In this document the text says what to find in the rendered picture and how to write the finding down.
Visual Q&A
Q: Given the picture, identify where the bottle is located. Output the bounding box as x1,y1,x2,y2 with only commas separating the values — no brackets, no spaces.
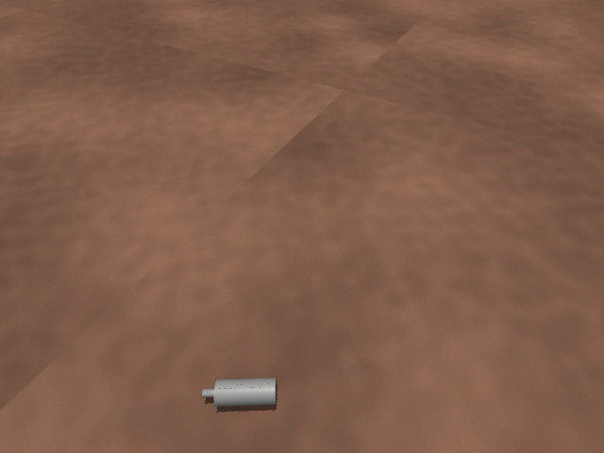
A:
202,377,277,407

